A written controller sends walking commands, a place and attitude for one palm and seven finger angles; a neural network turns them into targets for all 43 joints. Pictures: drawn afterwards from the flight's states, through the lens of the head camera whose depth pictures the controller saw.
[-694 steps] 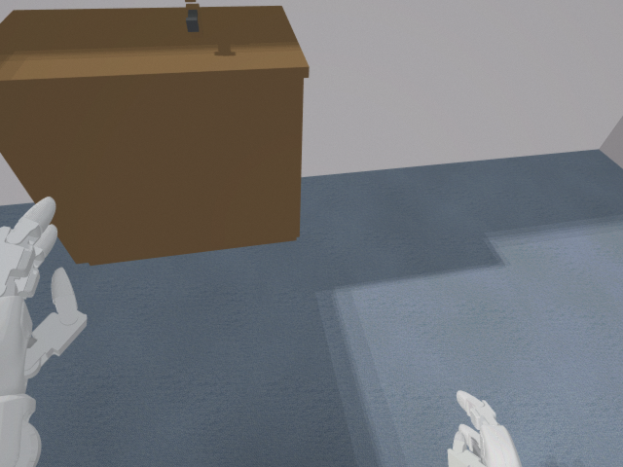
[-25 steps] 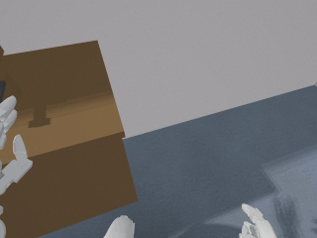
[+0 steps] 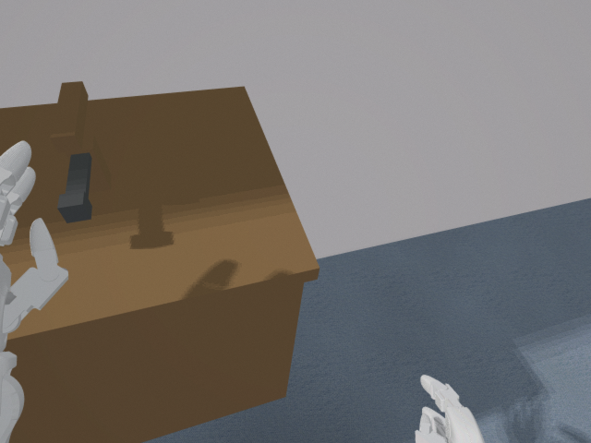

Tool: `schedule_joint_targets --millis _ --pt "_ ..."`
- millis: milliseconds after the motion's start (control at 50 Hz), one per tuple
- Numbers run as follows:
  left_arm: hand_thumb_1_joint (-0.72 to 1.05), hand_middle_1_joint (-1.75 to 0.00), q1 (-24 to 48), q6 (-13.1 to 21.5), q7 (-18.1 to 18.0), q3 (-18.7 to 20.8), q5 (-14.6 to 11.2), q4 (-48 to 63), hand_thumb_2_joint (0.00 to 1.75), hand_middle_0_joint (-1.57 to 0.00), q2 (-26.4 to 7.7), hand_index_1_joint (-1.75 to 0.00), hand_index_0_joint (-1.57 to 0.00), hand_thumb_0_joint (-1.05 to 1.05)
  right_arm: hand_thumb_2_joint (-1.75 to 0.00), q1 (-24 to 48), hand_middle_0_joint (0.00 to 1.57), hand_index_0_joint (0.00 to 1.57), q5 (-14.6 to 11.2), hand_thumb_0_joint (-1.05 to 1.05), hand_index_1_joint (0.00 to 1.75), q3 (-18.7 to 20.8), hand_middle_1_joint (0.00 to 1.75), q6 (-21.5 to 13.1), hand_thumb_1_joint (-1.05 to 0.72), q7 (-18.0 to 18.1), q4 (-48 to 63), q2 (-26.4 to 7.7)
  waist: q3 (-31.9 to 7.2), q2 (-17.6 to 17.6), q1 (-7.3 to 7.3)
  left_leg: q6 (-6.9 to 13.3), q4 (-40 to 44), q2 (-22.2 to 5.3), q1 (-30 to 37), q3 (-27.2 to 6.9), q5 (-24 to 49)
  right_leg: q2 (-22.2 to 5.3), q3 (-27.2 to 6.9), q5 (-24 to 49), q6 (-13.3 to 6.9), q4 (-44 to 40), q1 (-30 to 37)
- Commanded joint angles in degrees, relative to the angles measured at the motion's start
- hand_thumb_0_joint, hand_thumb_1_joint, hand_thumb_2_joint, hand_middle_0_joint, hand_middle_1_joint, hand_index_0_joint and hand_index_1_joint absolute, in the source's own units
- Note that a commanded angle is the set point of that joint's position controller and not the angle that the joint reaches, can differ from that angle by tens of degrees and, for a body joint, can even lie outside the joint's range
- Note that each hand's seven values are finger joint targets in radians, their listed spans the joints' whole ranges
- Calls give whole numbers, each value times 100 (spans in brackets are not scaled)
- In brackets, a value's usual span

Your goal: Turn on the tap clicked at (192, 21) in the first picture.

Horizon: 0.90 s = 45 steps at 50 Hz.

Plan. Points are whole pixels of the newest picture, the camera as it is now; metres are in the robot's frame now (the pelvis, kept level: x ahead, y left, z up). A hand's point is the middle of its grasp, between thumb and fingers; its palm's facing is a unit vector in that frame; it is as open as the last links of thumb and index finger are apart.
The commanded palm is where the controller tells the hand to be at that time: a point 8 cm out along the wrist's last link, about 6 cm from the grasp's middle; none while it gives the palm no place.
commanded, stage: come to a stop and stand still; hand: left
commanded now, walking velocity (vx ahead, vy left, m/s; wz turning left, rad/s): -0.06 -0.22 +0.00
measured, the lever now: (75, 207) +0.35 +0.32 +0.13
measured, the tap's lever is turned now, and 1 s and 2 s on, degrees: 0 0 0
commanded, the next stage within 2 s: look again from close up in 1.64 s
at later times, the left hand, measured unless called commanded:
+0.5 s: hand (54, 231) +0.24 +0.25 +0.21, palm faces +0.46 -0.80 -0.38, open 7.4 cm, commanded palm +0.16 +0.26 +0.20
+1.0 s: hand (101, 237) +0.26 +0.23 +0.18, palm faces +0.31 -0.88 -0.35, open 7.4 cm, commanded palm +0.20 +0.28 +0.20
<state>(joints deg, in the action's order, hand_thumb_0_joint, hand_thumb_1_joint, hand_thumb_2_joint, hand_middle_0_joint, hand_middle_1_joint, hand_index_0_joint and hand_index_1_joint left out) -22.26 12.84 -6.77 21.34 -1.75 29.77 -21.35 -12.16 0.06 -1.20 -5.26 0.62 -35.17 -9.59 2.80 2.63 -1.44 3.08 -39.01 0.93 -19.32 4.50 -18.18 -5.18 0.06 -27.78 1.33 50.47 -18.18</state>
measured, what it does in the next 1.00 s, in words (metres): steps on the spot: right foot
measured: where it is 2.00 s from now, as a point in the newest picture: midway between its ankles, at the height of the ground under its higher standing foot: outside the picture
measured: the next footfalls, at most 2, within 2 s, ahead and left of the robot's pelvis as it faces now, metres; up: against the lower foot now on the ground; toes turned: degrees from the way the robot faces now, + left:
right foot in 0.34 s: +0.06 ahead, -0.08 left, +0.00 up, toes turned +1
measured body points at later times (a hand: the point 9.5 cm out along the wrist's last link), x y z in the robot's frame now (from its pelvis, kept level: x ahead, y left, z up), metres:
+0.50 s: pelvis -0.01 -0.01 +0.02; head +0.01 -0.02 +0.47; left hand +0.21 +0.29 +0.23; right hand +0.17 -0.24 -0.06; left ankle +0.03 +0.08 -0.72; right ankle +0.02 -0.08 -0.72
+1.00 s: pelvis +0.04 +0.00 +0.02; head +0.04 +0.02 +0.47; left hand +0.24 +0.28 +0.20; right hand +0.22 -0.23 -0.04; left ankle +0.03 +0.08 -0.72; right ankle +0.02 -0.08 -0.72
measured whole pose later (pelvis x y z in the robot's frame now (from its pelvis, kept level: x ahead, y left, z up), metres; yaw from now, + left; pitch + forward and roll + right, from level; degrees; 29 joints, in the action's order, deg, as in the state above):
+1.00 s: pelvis +0.04 +0.00 +0.02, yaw -2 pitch +0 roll -1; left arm -24.0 11.4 -5.5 18.4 -2.7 24.7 -20.5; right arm -10.5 -0.6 -1.8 -6.5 1.8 -32.4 -11.8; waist 0.4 0.7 0.3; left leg 3.0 -26.5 1.1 -11.5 3.6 -14.7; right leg 3.6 2.8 -13.3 -3.0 23.0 -9.4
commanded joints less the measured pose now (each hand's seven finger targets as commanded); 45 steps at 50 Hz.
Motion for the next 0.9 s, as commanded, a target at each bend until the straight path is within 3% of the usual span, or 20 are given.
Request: schedule_joint_targets --millis 0,40,100,220,300,320,340,360,380,400,440,480,540,560,600,660,720,760,820,880 --pt "90 -30 872 282 -129 559 -49 1194 90 -20 -908 -30 -20 0 -90 384 20 20 -10 0 30 384 30 -369 -90 73 893 -756 -1022 -1026 203 77 2222 -1686 1911 -2525 2964 389 -131 -114 -150 1351 -1409" --pt "90 -30 275 202 -118 462 -25 1131 90 -20 -783 -30 -20 0 -90 287 20 20 0 0 30 417 30 -376 -90 54 820 -838 -1290 -676 155 90 1977 -1499 2092 -1739 3494 416 -28 450 -100 870 -1233" --pt "90 -30 -257 39 -67 310 -89 1117 90 -20 -671 -30 -20 0 -90 396 20 20 4 0 30 323 30 -355 -90 48 886 -809 -1074 -1159 113 -129 2310 -1286 1423 -1224 2844 514 192 857 -111 -156 -547" --pt "90 -30 36 -81 -206 572 -50 1084 90 -20 -1085 -30 -20 0 -90 442 20 20 68 0 30 199 30 -365 -90 256 925 -815 -791 -1265 122 -120 2651 -1469 869 -1331 1490 604 271 1027 -122 -1826 326" --pt "90 -30 407 -59 -260 570 27 927 90 -20 -1108 -30 -20 0 -90 482 20 20 49 0 30 195 30 -356 -90 327 975 -851 -771 -927 112 -311 2338 -1036 -23 -891 370 496 103 1800 -185 -2998 1601" --pt "90 -30 6302 513 -143 3468 1013 2001 90 -20 -5378 -30 -20 0 -90 -375 20 20 308 0 30 193 30 -663 -90 250 921 -1143 765 -115 29 68 1308 -959 -956 -494 922 27 -505 2080 132 -3139 457" --pt "90 -30 3210 220 183 1274 250 -1427 90 -20 -1956 -30 -20 0 -90 413 20 20 37 0 30 -102 30 -564 -90 201 709 -389 -584 -325 69 -42 1289 -436 405 -781 1040 -154 -658 1553 -451 -3265 7" --pt "90 -30 1986 273 216 825 -15 -828 90 -20 -1413 -30 -20 0 -90 268 20 20 -29 0 30 215 30 -638 -90 204 939 -716 -228 -282 -106 -144 1283 -555 563 -709 874 -96 -1109 1994 -227 -3626 184" --pt "90 -30 1406 221 236 404 -64 -1039 90 -20 -887 -30 -20 0 -90 143 20 20 -115 0 30 336 30 -675 -90 152 985 -925 -752 -537 -41 -147 1341 -398 846 -627 866 -186 -1134 1986 -227 -3415 626" --pt "90 -30 993 270 287 -81 -174 -768 90 -20 -289 -30 -20 0 -90 303 20 20 -190 0 30 354 30 -677 -90 77 1041 -819 -1091 -975 -49 -103 1409 -427 1010 -538 1005 -180 -955 2221 -163 -3121 854" --pt "90 -30 228 293 222 -110 -165 13 90 -20 -401 -30 -20 0 -90 261 20 20 -158 0 30 344 30 -579 -90 -48 1104 -920 -1338 -738 -104 -33 1464 -512 908 -575 891 -117 -866 1980 57 -3088 1045" --pt "90 -30 -156 277 155 103 -148 369 90 -20 -665 -30 -20 0 -90 412 20 20 -141 0 30 292 30 -532 -90 -40 1202 -899 -1169 25 -134 -26 1524 -501 649 -591 491 -79 -839 1310 70 -3321 980" --pt "90 -30 -89 210 47 649 -167 440 90 -20 -1146 -30 -20 0 -90 553 20 20 -110 0 30 249 30 -448 -90 108 1280 -863 -761 709 -73 -79 1304 -372 617 -571 144 -179 -1007 236 -106 -3801 306" --pt "90 -30 62 215 36 790 -179 465 90 -20 -1259 -30 -20 0 -90 554 20 20 -100 0 30 236 30 -441 -90 157 1284 -843 -589 764 -34 -88 1182 -320 608 -584 124 -243 -1107 -144 -176 -3971 58" --pt "90 -30 601 256 -28 1083 -167 802 90 -20 -1633 -30 -20 0 -90 635 20 20 -82 0 30 204 30 -426 -90 253 1245 -830 -361 383 32 -97 1070 -290 713 -635 172 -345 -1222 -390 -302 -4097 -289" --pt "90 -30 912 306 -53 732 -156 763 90 -20 -1220 -30 -20 0 -90 557 20 20 -61 0 30 200 30 -511 -90 289 1130 -836 -484 -574 43 -40 1259 -302 894 -685 360 -218 -1233 153 -265 -3924 -3" --pt "90 -30 1167 393 -44 424 -97 997 90 -20 -994 -30 -20 0 -90 564 20 20 -23 0 30 180 30 -642 -90 272 1058 -876 -706 -1151 8 2 1591 -427 1055 -789 589 -14 -976 962 -184 -3563 443" --pt "90 -30 911 369 -59 286 -64 951 90 -20 -840 -30 -20 0 -90 518 20 20 -24 0 30 202 30 -683 -90 225 1030 -896 -939 -1014 -19 29 1609 -494 1042 -802 1032 68 -786 1904 -87 -3293 913" --pt "90 -30 402 254 -42 116 -48 639 90 -20 -576 -30 -20 0 -90 458 20 20 -38 0 30 242 30 -640 -90 152 1023 -927 -1135 -462 -1 -32 1493 -568 1074 -779 1781 76 -574 2938 -69 -3040 1240" --pt "90 -30 21 172 -35 325 -84 439 90 -20 -697 -30 -20 0 -90 469 20 20 -61 0 30 276 30 -500 -90 135 1073 -964 -1107 -183 11 -83 1410 -589 964 -766 2225 37 -499 3517 -118 -2941 1381"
